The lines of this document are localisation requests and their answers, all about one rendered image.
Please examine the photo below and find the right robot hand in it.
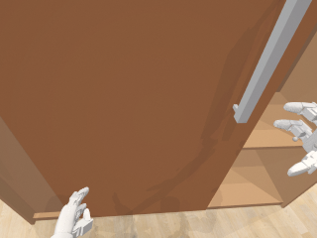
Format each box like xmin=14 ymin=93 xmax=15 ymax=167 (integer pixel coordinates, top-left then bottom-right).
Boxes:
xmin=273 ymin=102 xmax=317 ymax=177

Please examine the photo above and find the left robot hand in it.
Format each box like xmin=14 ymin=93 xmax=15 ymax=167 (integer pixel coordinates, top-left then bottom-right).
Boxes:
xmin=54 ymin=187 xmax=93 ymax=238

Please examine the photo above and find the handle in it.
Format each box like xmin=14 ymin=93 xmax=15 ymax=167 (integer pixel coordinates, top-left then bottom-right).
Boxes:
xmin=233 ymin=0 xmax=312 ymax=123

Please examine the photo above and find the wardrobe door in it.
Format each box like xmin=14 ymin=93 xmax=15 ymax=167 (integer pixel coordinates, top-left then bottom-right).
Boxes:
xmin=0 ymin=116 xmax=64 ymax=213
xmin=0 ymin=0 xmax=317 ymax=219

